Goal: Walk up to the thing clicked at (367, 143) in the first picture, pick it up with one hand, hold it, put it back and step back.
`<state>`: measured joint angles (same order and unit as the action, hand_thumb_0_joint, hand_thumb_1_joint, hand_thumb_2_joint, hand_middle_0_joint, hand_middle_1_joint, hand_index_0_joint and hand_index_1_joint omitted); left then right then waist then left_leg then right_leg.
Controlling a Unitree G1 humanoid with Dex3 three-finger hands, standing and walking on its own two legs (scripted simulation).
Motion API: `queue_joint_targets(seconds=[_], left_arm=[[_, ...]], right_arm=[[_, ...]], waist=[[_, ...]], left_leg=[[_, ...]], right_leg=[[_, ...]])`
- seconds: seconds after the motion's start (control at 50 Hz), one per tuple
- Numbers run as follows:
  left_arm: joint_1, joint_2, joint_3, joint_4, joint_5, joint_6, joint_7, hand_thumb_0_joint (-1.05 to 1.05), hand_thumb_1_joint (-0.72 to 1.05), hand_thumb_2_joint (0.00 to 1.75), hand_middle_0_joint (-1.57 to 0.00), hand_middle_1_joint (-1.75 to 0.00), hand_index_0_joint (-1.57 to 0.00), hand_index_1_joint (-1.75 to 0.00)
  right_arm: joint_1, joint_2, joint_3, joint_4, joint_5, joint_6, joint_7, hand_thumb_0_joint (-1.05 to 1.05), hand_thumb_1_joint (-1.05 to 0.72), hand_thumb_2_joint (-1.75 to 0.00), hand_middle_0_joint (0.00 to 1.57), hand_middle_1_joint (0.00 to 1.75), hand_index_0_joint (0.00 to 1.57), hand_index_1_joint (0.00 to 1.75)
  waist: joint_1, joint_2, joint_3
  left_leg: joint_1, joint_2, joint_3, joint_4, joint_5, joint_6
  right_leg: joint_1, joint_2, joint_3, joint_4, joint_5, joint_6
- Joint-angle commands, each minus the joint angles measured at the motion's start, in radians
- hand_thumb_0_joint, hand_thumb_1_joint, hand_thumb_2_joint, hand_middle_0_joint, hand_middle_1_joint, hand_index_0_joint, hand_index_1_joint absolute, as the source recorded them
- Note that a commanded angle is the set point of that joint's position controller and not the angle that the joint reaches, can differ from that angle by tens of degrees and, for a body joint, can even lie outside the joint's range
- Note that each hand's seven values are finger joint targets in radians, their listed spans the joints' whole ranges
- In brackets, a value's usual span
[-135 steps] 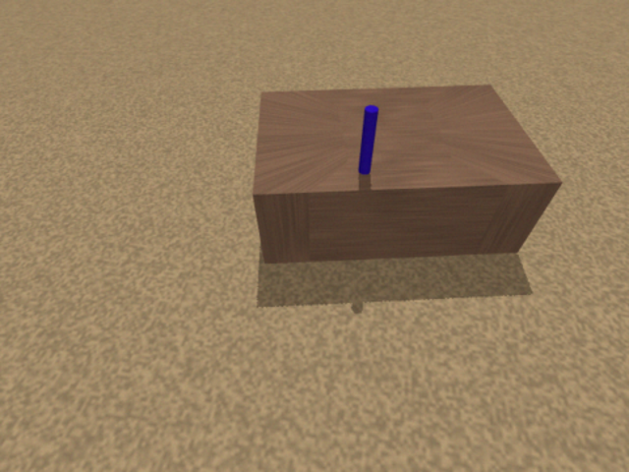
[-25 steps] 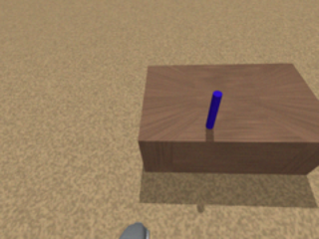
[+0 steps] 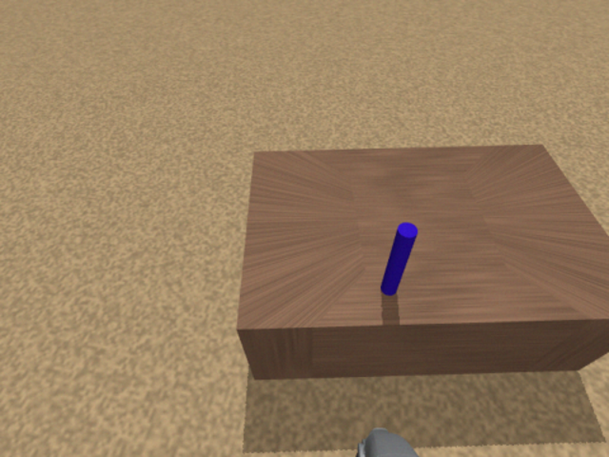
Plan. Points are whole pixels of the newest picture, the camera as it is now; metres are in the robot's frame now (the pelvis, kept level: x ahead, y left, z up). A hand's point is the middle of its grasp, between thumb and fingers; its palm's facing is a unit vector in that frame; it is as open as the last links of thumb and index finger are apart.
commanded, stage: walk up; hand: right
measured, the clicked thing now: (397, 262) +0.56 -0.21 -0.25
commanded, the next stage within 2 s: stand in 1.78 s
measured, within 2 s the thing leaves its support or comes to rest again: neither
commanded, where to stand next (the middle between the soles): +0.14 +0.00 m, yaw +0 degrees
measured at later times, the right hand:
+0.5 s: hand out of the picture +0.14 -0.27 -0.16, palm faces -0.08 +0.92 -0.39, open 7.4 cm
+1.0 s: hand (465, 406) +0.22 -0.23 -0.14, palm faces -0.11 +0.95 -0.30, open 7.4 cm
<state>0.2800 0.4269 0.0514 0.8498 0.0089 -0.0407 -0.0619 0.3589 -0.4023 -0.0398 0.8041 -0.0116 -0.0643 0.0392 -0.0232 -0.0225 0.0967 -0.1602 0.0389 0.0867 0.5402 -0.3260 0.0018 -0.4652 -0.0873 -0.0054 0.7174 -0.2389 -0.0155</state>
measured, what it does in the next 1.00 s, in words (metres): steps on the spot: right foot, then left foot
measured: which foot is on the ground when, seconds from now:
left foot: down 0.00-0.06, up 0.08-0.40, down 0.42-1.00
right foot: up 0.00-0.04, down 0.06-1.00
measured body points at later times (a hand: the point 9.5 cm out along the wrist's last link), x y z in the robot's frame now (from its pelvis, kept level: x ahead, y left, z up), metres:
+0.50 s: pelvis +0.06 +0.00 -0.01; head +0.08 +0.00 +0.44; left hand +0.13 +0.31 -0.13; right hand +0.14 -0.32 -0.13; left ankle +0.09 +0.12 -0.73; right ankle +0.11 -0.14 -0.73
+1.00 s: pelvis +0.08 +0.00 +0.01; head +0.09 -0.01 +0.46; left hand +0.12 +0.32 -0.11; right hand +0.22 -0.28 -0.12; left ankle +0.09 +0.12 -0.73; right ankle +0.12 -0.14 -0.73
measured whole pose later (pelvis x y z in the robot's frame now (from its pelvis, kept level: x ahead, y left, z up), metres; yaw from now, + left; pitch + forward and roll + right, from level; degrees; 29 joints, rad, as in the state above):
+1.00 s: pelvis +0.08 +0.00 +0.01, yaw +3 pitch -2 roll +0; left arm 0.12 0.37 -0.01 1.13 0.00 -0.03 -0.01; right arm 0.04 -0.35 0.00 1.08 0.01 0.01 0.02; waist 0.04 0.03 0.06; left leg -0.19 0.01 -0.01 0.45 -0.21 -0.01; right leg -0.20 -0.05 -0.04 0.43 -0.18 0.03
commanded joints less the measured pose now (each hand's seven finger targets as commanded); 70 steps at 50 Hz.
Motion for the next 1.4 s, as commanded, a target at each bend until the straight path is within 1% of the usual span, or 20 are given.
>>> queue_joint_targets(seconds=[0.0, 0.02, 0.04, 0.06, 0.08, 0.1, 0.16, 0.2, 0.28, 0.36, 0.4, 0.42, 0.44, 0.46, 0.5, 0.56, 0.62, 0.68, 0.86, 1.38], left_arm=[[0.135, 0.15, 0.06, 0.005, 0.0, -0.043, 0.038, 0.0, 0.9, 0.9, -0.2, -0.3, -0.2, -0.3], [0.165, 0.191, 0.072, 0.011, 0.005, -0.054, 0.048, 0.0, 0.9, 0.9, -0.2, -0.3, -0.2, -0.3], [0.173, 0.27, 0.091, -0.003, 0.014, -0.062, 0.06, 0.0, 0.9, 0.9, -0.2, -0.3, -0.2, -0.3], [0.122, 0.285, 0.083, -0.037, 0.007, -0.064, 0.063, 0.0, 0.9, 0.9, -0.2, -0.3, -0.2, -0.3], [0.071, 0.308, 0.087, -0.049, -0.002, -0.054, 0.063, 0.0, 0.9, 0.9, -0.2, -0.3, -0.2, -0.3], [0.062, 0.295, 0.083, -0.053, -0.004, -0.05, 0.065, 0.0, 0.9, 0.9, -0.2, -0.3, -0.2, -0.3], [0.0, 0.24, 0.061, -0.058, -0.001, -0.046, 0.071, 0.0, 0.9, 0.9, -0.2, -0.3, -0.2, -0.3], [-0.006, 0.221, 0.053, -0.051, 0.008, -0.047, 0.077, 0.0, 0.9, 0.9, -0.2, -0.3, -0.2, -0.3], [-0.036, 0.225, 0.051, -0.046, 0.013, -0.036, 0.08, 0.0, 0.9, 0.9, -0.2, -0.3, -0.2, -0.3], [-0.116, 0.223, 0.041, -0.044, -0.007, -0.01, 0.077, 0.0, 0.9, 0.9, -0.2, -0.3, -0.2, -0.3], [-0.108, 0.176, 0.02, -0.034, -0.011, 0.0, 0.076, 0.0, 0.9, 0.9, -0.2, -0.3, -0.2, -0.3], [-0.086, 0.143, 0.011, -0.032, -0.016, 0.006, 0.075, 0.0, 0.9, 0.9, -0.2, -0.3, -0.2, -0.3], [-0.075, 0.146, 0.011, -0.002, -0.025, 0.015, 0.079, 0.0, 0.9, 0.9, -0.2, -0.3, -0.2, -0.3], [-0.07, 0.174, 0.021, 0.037, -0.015, 0.02, 0.08, 0.0, 0.9, 0.9, -0.2, -0.3, -0.2, -0.3], [-0.069, 0.165, 0.021, 0.07, -0.013, 0.013, 0.073, 0.0, 0.9, 0.9, -0.2, -0.3, -0.2, -0.3], [-0.081, 0.174, 0.014, 0.096, -0.014, 0.0, 0.074, 0.0, 0.9, 0.9, -0.2, -0.3, -0.2, -0.3], [-0.151, 0.183, 0.003, 0.117, -0.006, 0.0, 0.073, 0.0, 0.9, 0.9, -0.2, -0.3, -0.2, -0.3], [-0.174, 0.17, -0.009, 0.142, -0.012, 0.0, 0.068, 0.0, 0.9, 0.9, -0.2, -0.3, -0.2, -0.3], [-0.201, 0.157, -0.016, 0.206, -0.016, -0.013, 0.068, 0.0, 0.9, 0.9, -0.2, -0.3, -0.2, -0.3], [-0.262, 0.138, -0.001, 0.243, 0.0, 0.004, 0.066, 0.0, 0.9, 0.9, -0.2, -0.3, -0.2, -0.3]], right_arm=[[-0.095, -0.211, -0.064, -0.096, 0.013, 0.001, -0.022, 0.0, -0.9, -0.9, 0.2, 0.3, 0.2, 0.3], [-0.049, -0.154, -0.043, -0.089, 0.018, 0.007, -0.023, 0.0, -0.9, -0.9, 0.2, 0.3, 0.2, 0.3], [0.005, -0.097, -0.023, -0.096, 0.024, 0.008, -0.023, 0.0, -0.9, -0.9, 0.2, 0.3, 0.2, 0.3], [0.07, -0.104, -0.021, -0.063, 0.014, 0.03, -0.03, 0.0, -0.9, -0.9, 0.2, 0.3, 0.2, 0.3], [0.059, -0.195, -0.049, -0.046, 0.01, 0.04, -0.038, 0.0, -0.9, -0.9, 0.2, 0.3, 0.2, 0.3], [0.03, -0.218, -0.059, -0.029, 0.006, 0.043, -0.044, 0.0, -0.9, -0.9, 0.2, 0.3, 0.2, 0.3], [0.032, -0.199, -0.054, 0.018, 0.018, 0.045, -0.039, 0.0, -0.9, -0.9, 0.2, 0.3, 0.2, 0.3], [0.025, -0.177, -0.048, 0.035, 0.009, 0.054, -0.034, 0.0, -0.9, -0.9, 0.2, 0.3, 0.2, 0.3], [-0.036, -0.157, -0.043, 0.056, 0.004, 0.064, -0.031, 0.0, -0.9, -0.9, 0.2, 0.3, 0.2, 0.3], [-0.039, -0.168, -0.054, 0.097, 0.0, 0.051, -0.037, 0.0, -0.9, -0.9, 0.2, 0.3, 0.2, 0.3], [-0.07, -0.207, -0.061, 0.097, -0.011, 0.043, -0.042, 0.0, -0.9, -0.9, 0.2, 0.3, 0.2, 0.3], [-0.125, -0.257, -0.067, 0.077, -0.02, 0.037, -0.042, 0.0, -0.9, -0.9, 0.2, 0.3, 0.2, 0.3], [-0.208, -0.284, -0.062, 0.062, -0.003, 0.034, -0.039, 0.0, -0.9, -0.9, 0.2, 0.3, 0.2, 0.3], [-0.252, -0.277, -0.059, 0.067, 0.0, 0.038, -0.035, 0.0, -0.9, -0.9, 0.2, 0.3, 0.2, 0.3], [-0.263, -0.226, -0.036, 0.079, 0.0, 0.042, -0.034, 0.0, -0.9, -0.9, 0.2, 0.3, 0.2, 0.3], [-0.277, -0.193, -0.019, 0.103, 0.012, 0.04, -0.034, 0.0, -0.9, -0.9, 0.2, 0.3, 0.2, 0.3], [-0.26, -0.188, -0.016, 0.128, 0.013, 0.049, -0.034, 0.0, -0.9, -0.9, 0.2, 0.3, 0.2, 0.3], [-0.299, -0.198, -0.013, 0.152, 0.009, 0.049, -0.033, 0.0, -0.9, -0.9, 0.2, 0.3, 0.2, 0.3], [-0.327, -0.179, -0.008, 0.206, 0.02, 0.041, -0.034, 0.0, -0.9, -0.9, 0.2, 0.3, 0.2, 0.3], [-0.329, -0.161, -0.005, 0.294, 0.005, 0.047, -0.032, 0.0, -0.9, -0.9, 0.2, 0.3, 0.2, 0.3]], waist=[[0.084, 0.082, -0.079], [0.097, -0.059, -0.133], [0.092, -0.27, -0.176], [0.049, -0.203, -0.14], [0.054, -0.169, -0.114], [0.057, -0.151, -0.085], [0.029, -0.138, -0.091], [0.032, -0.136, -0.107], [0.043, -0.166, -0.101], [0.007, -0.125, -0.13], [0.005, -0.018, -0.121], [0.038, 0.108, -0.12], [0.061, 0.188, -0.094], [0.063, 0.191, -0.079], [0.07, 0.176, -0.069], [0.068, 0.178, -0.13], [0.032, 0.133, -0.11], [0.039, 0.11, -0.06], [0.036, 0.037, -0.167], [0.035, 0.048, -0.097]], left_leg=[[-0.229, 0.157, -0.108, 0.036, 0.204, 0.151], [-0.229, 0.091, -0.05, 0.218, 0.142, 0.116], [-0.338, -0.011, 0.005, 0.426, -0.076, 0.061], [-0.37, -0.046, -0.102, 0.479, -0.217, 0.028], [-0.372, -0.013, -0.107, 0.544, -0.255, 0.034], [-0.391, 0.007, -0.136, 0.573, -0.249, 0.03], [-0.333, 0.027, -0.149, 0.507, -0.157, 0.02], [-0.288, 0.014, -0.134, 0.43, -0.121, 0.015], [-0.21, 0.009, -0.099, 0.258, -0.082, 0.004], [-0.04, -0.021, -0.046, 0.085, 0.077, 0.013], [-0.028, 0.04, -0.158, -0.034, 0.08, 0.043], [-0.084, 0.167, -0.368, -0.129, 0.052, 0.092], [-0.211, 0.244, -0.449, -0.193, -0.066, 0.163], [-0.302, 0.25, -0.438, -0.195, -0.131, 0.194], [-0.304, 0.159, -0.304, -0.154, -0.064, 0.138], [-0.207, 0.095, -0.226, -0.062, 0.099, 0.063], [-0.177, 0.09, -0.238, -0.105, -0.033, 0.058], [-0.163, 0.1, -0.257, -0.153, -0.071, 0.056], [0.007, 0.09, -0.196, -0.153, 0.262, 0.039], [-0.033, 0.079, -0.189, -0.287, 0.102, 0.015]], right_leg=[[0.353, 0.068, -0.049, -0.168, 0.164, -0.003], [0.429, 0.046, -0.011, -0.253, 0.161, -0.008], [0.482, -0.145, 0.268, -0.343, 0.15, -0.063], [0.402, -0.3, 0.52, -0.415, 0.072, -0.123], [0.364, -0.327, 0.549, -0.414, -0.003, -0.229], [0.328, -0.307, 0.532, -0.406, 0.014, -0.243], [0.249, -0.198, 0.265, -0.362, 0.105, -0.189], [0.23, -0.16, 0.192, -0.332, 0.166, -0.174], [0.169, -0.16, 0.154, -0.318, 0.175, -0.171], [0.065, -0.163, 0.126, -0.207, 0.139, -0.149], [0.019, -0.118, 0.105, -0.151, 0.039, -0.09], [0.011, -0.031, 0.057, -0.063, -0.089, -0.037], [0.107, 0.065, -0.028, -0.005, -0.244, -0.017], [0.202, 0.049, -0.005, 0.043, -0.256, -0.015], [0.237, 0.053, -0.007, -0.061, -0.183, -0.02], [0.277, 0.007, 0.033, -0.183, 0.054, -0.026], [0.222, -0.024, 0.074, -0.231, -0.037, -0.032], [0.191, -0.008, 0.06, -0.273, -0.068, -0.021], [0.288, -0.05, 0.057, -0.33, 0.187, -0.006], [0.335, -0.053, 0.061, -0.447, 0.05, 0.002]])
